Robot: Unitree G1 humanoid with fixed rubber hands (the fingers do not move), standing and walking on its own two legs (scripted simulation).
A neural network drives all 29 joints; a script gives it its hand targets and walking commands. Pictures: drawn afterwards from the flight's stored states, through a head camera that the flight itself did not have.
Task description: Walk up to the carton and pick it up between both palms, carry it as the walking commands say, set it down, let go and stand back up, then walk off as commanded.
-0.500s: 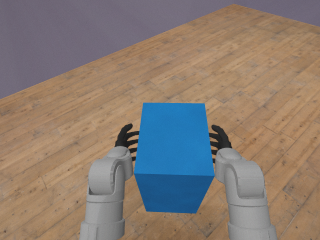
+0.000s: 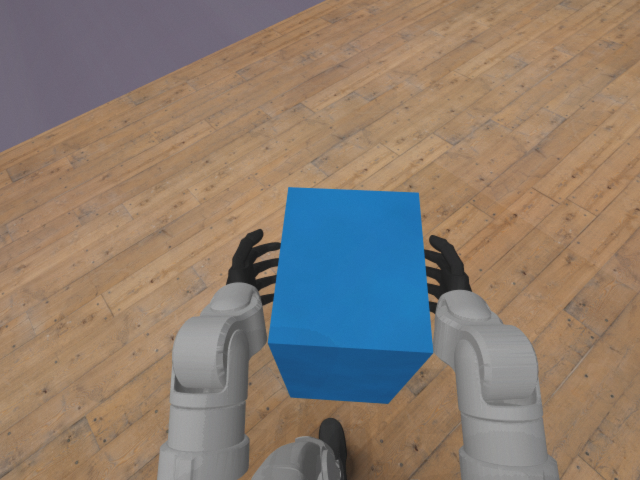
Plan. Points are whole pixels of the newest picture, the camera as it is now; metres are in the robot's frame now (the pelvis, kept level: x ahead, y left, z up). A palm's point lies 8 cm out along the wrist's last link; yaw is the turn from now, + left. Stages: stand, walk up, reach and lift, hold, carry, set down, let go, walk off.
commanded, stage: carry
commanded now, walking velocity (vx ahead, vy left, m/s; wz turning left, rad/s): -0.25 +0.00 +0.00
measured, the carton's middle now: (345, 310) +0.31 +0.01 +0.01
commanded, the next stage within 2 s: none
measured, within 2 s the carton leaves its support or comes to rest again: neither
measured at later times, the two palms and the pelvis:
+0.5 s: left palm (201, 439) +0.15 +0.14 +0.08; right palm (459, 446) +0.15 -0.09 +0.07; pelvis -0.14 +0.02 +0.00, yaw +0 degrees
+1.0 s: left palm out of the picture -0.05 +0.17 +0.09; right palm out of the picture -0.05 -0.07 +0.10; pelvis -0.32 +0.04 +0.01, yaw +1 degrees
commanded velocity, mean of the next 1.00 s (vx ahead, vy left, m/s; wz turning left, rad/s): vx -0.14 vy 0.00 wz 0.00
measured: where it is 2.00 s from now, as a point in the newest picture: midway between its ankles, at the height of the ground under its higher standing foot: outside the picture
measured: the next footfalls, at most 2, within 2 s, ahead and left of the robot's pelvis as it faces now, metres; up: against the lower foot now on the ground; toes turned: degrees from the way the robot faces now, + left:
left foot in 0.28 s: -0.04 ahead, +0.15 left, +0.00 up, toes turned +4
right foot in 0.50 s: -0.08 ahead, -0.07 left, +0.00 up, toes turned -4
